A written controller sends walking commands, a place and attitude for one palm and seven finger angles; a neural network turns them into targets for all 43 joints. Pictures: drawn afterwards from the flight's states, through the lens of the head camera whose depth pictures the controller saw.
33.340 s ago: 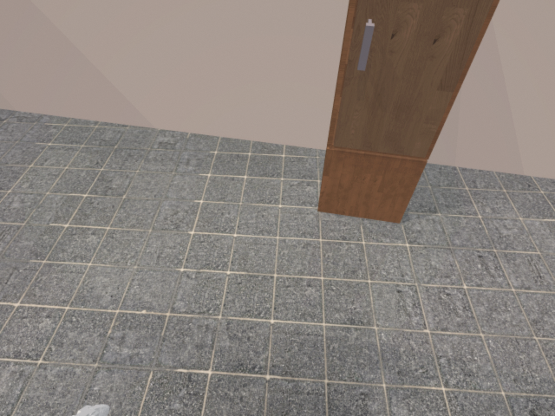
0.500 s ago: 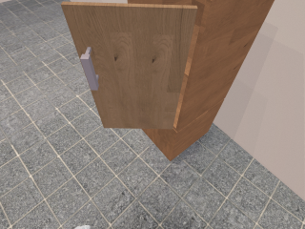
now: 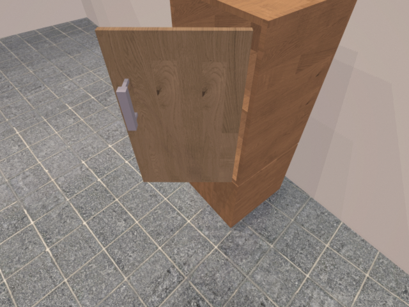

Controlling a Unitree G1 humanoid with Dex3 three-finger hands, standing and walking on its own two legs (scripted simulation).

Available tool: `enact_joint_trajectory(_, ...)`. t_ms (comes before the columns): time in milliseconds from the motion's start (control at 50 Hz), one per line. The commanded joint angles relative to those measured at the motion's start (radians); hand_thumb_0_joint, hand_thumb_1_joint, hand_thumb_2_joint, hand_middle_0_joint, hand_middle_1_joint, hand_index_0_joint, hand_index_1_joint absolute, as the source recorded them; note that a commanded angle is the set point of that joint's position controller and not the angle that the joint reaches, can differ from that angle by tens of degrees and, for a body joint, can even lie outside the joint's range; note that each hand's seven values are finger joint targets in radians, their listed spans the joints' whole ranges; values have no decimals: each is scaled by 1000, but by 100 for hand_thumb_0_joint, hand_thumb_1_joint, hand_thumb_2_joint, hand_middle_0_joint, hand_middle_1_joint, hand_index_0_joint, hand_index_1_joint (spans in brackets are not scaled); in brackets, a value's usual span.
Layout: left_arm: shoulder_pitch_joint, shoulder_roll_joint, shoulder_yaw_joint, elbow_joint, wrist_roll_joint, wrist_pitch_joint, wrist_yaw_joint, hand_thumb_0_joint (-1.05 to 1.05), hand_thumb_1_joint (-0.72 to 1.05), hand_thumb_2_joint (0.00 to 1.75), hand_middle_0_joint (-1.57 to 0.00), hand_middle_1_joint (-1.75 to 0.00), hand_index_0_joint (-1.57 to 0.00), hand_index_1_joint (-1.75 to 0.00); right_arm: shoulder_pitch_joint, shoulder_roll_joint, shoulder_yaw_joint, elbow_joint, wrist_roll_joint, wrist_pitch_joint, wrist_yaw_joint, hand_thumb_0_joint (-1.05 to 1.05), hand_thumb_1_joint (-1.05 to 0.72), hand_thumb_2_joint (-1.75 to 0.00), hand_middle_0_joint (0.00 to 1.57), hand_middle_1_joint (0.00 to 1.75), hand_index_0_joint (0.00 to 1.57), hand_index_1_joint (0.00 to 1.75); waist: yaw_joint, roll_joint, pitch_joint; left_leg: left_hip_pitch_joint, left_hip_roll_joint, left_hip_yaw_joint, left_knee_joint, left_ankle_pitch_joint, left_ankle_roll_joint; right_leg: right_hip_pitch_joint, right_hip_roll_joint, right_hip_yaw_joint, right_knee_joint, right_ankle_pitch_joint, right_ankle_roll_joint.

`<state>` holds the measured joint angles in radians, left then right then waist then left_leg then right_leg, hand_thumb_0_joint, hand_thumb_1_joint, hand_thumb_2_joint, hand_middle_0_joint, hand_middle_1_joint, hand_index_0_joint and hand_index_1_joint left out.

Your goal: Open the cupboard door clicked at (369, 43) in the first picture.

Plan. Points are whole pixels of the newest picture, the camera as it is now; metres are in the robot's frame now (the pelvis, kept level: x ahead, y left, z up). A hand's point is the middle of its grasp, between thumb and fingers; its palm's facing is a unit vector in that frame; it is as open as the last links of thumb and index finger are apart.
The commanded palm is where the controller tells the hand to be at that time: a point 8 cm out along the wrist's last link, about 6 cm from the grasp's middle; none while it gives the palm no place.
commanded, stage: come to a stop and stand still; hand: left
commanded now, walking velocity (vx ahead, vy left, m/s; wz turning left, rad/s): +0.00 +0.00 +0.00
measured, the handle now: (129, 105) +0.59 +0.24 +0.06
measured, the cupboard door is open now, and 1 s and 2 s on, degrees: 51 51 51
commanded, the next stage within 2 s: look again from close up in 0.28 s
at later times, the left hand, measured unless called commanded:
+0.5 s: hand out of the picture -0.02 +0.14 -0.18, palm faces +0.01 -0.99 -0.17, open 7.3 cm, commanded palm none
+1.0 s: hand out of the picture +0.01 +0.18 -0.18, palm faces +0.00 -0.98 -0.20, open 7.3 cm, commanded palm none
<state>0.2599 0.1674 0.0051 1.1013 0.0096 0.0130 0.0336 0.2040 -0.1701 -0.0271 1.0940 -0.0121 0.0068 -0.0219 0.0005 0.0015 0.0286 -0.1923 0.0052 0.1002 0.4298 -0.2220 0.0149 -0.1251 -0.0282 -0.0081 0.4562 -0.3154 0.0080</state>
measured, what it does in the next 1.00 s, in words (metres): stands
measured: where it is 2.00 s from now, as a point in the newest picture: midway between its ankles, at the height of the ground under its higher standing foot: outside the picture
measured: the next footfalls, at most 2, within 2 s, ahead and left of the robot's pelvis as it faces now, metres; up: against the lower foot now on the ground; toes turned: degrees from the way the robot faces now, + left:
right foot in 1.50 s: +0.10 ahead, -0.11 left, +0.00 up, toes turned -1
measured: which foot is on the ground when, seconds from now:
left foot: down 0.00-1.00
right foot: down 0.00-1.00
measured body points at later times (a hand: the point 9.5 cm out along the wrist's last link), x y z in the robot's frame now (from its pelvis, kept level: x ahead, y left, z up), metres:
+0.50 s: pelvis -0.01 -0.01 +0.00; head +0.01 -0.01 +0.44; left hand -0.02 +0.20 -0.16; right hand -0.02 -0.22 -0.17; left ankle +0.01 +0.11 -0.74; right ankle -0.04 -0.12 -0.74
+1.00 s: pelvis +0.00 +0.00 +0.00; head +0.00 +0.00 +0.45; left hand +0.01 +0.23 -0.16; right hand +0.02 -0.23 -0.16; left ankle +0.01 +0.11 -0.74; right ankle -0.04 -0.12 -0.74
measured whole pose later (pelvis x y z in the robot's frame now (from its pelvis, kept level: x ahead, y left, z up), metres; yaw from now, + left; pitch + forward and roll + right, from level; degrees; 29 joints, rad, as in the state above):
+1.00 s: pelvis +0.00 +0.00 +0.00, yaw -1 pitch -1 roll +1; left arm 0.29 0.16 -0.01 1.08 0.02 -0.01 0.04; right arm 0.25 -0.17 0.01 1.10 -0.02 -0.02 -0.02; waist 0.01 -0.01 0.02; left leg -0.22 0.02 0.11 0.49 -0.26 0.02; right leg -0.15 -0.02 0.01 0.51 -0.34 0.01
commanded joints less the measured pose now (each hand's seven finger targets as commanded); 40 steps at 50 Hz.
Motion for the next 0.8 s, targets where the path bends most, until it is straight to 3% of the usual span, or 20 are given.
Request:
enact_joint_trajectory(0,31,100,11,-31,-3,-24,3,0,90,90,-20,-30,-20,-30,70,-89,-7,0,2,-5,-4,0,-90,-90,20,30,20,30,-12,-55,60,59,91,-105,-73,74,-4,-127,-93,103,-152,130,-45)
enact_joint_trajectory(60,50,91,7,-17,-4,-23,2,0,90,90,-20,-30,-20,-30,85,-81,-2,18,1,-1,-4,0,-90,-90,20,30,20,30,-11,-44,85,46,84,-101,-83,27,-6,-140,-90,107,-180,45,-46)
enact_joint_trajectory(220,87,67,8,9,-8,-28,3,0,90,90,-20,-30,-20,-30,139,-61,7,47,0,-11,-14,0,-90,-90,20,30,20,30,-4,-6,57,38,94,-105,-87,76,-6,-85,-82,90,-163,112,-51)
enact_joint_trajectory(340,110,42,7,22,-7,-30,8,0,90,90,-20,-30,-20,-30,159,-44,6,55,1,-13,-19,0,-90,-90,20,30,20,30,-1,-15,62,41,100,-103,-79,96,-3,-79,-73,81,-157,139,-51)
enact_joint_trajectory(360,170,73,-2,30,20,-64,41,0,90,90,-20,-30,-20,-30,34,-72,14,-25,6,-38,1,0,-90,-90,20,30,20,30,38,34,100,-58,98,-69,148,146,-29,-123,-134,141,-137,548,-28)
enact_joint_trajectory(380,120,116,9,-20,9,-71,37,0,90,90,-20,-30,-20,-30,113,-14,14,-49,2,-27,5,0,-90,-90,20,30,20,30,-40,38,29,-36,71,-87,112,-39,-17,-108,-161,155,-117,410,-66)
enact_joint_trajectory(400,80,101,6,-35,6,-71,30,0,90,90,-20,-30,-20,-30,159,-26,11,-37,0,-25,5,0,-90,-90,20,30,20,30,-48,30,-6,-25,74,-93,86,-36,-13,-121,-123,127,-97,209,-79)
enact_joint_trajectory(420,79,83,2,-48,4,-72,26,0,90,90,-20,-30,-20,-30,175,-37,10,-41,-2,-30,6,0,-90,-90,20,30,20,30,-45,41,-16,-26,84,-101,69,31,-5,-120,-88,110,-66,172,-80)
enact_joint_trajectory(440,90,76,4,-46,5,-72,23,0,90,90,-20,-30,-20,-30,177,-39,14,-43,-6,-37,5,0,-90,-90,20,30,20,30,-33,86,-44,-9,93,-107,65,111,9,-94,-72,77,-33,213,-75)
enact_joint_trajectory(460,103,69,5,-44,3,-68,21,0,90,90,-20,-30,-20,-30,177,-46,14,-51,-5,-40,3,0,-90,-90,20,30,20,30,-26,55,-46,-15,103,-115,65,154,18,-85,-59,66,-14,213,-70)
enact_joint_trajectory(520,112,52,0,-41,3,-56,19,0,90,90,-20,-30,-20,-30,163,-59,13,-61,-3,-40,-3,0,-90,-90,20,30,20,30,-15,-23,2,-38,106,-117,43,146,24,-102,-50,63,-10,182,-61)
enact_joint_trajectory(620,99,68,0,-50,4,-45,15,0,90,90,-20,-30,-20,-30,138,-73,14,-53,-3,-35,-2,0,-90,-90,20,30,20,30,-7,-50,68,-46,102,-116,0,88,25,-140,-51,65,-22,126,-49)
enact_joint_trajectory(720,92,83,3,-58,5,-39,12,0,90,90,-20,-30,-20,-30,120,-88,15,-50,-5,-35,-2,0,-90,-90,20,30,20,30,-4,-29,69,-37,103,-115,-26,73,28,-141,-51,69,-30,111,-46)
enact_joint_trajectory(780,94,97,6,-59,5,-39,10,0,90,90,-20,-30,-20,-30,106,-94,15,-47,-5,-39,-4,0,-90,-90,20,30,20,30,1,-11,36,-15,104,-109,-22,109,30,-120,-54,72,-26,152,-44)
